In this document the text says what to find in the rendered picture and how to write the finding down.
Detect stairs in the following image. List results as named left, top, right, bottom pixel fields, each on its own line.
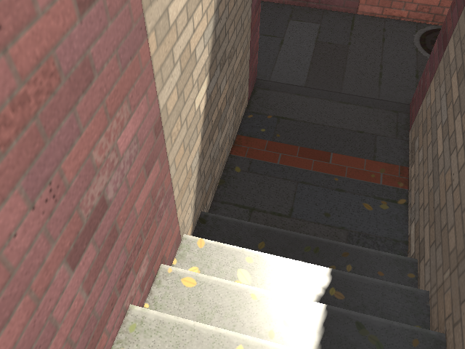
left=111, top=211, right=446, bottom=349

